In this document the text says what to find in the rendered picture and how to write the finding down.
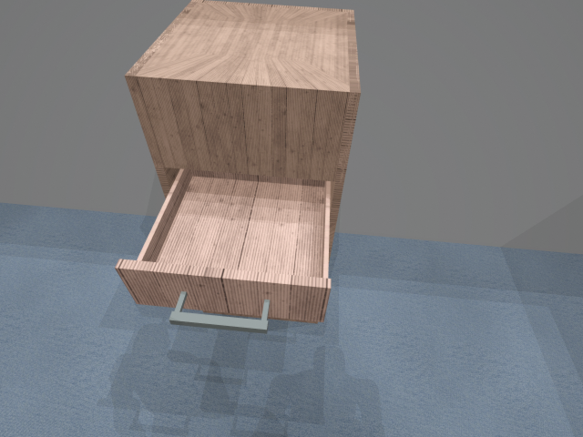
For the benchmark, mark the handle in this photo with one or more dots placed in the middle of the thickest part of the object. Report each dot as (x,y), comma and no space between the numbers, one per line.
(178,317)

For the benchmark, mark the drawer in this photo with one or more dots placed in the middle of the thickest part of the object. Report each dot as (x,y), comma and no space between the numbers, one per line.
(232,241)

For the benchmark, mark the cabinet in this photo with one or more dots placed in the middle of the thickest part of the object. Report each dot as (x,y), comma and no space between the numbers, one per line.
(267,90)

